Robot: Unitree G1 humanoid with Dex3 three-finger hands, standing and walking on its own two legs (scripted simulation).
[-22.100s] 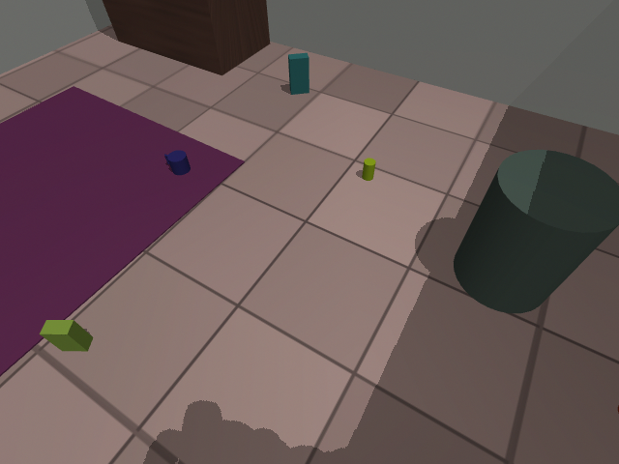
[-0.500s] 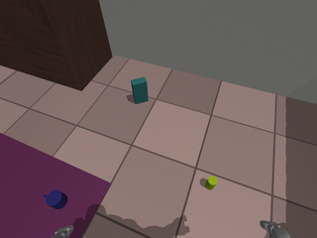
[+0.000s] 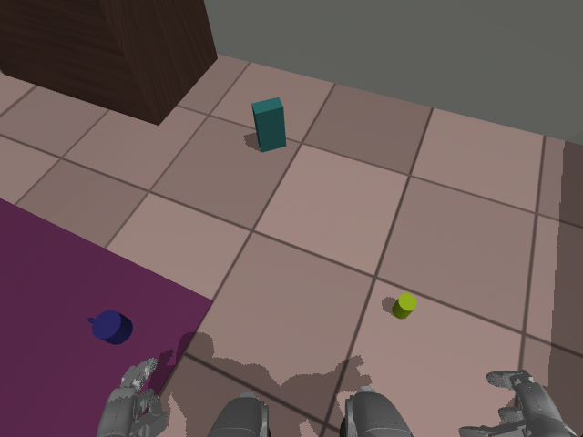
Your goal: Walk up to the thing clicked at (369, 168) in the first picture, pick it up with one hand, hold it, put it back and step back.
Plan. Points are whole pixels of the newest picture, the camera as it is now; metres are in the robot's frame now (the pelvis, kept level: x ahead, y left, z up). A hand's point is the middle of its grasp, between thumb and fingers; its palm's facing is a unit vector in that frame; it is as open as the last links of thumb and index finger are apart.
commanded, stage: rise first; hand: right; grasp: from above
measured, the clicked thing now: (403, 306) +0.47 -0.31 -0.67
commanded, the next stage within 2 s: none
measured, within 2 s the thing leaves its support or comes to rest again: neither
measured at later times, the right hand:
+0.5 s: hand (490, 415) +0.15 -0.29 -0.21, palm faces -0.26 +0.79 -0.55, open 13.9 cm
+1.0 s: hand (459, 340) +0.31 -0.35 -0.39, palm faces -0.48 +0.29 -0.83, open 13.8 cm
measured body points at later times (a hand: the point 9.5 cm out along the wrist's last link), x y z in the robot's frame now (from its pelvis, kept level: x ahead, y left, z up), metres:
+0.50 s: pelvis -0.02 +0.00 -0.08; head +0.11 -0.01 +0.36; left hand +0.17 +0.26 -0.16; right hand +0.16 -0.33 -0.18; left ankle +0.01 +0.14 -0.68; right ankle +0.02 -0.12 -0.68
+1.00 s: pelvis -0.08 +0.01 -0.28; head +0.14 -0.02 +0.11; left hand +0.04 +0.29 -0.42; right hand +0.33 -0.36 -0.34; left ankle +0.00 +0.14 -0.68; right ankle +0.02 -0.12 -0.68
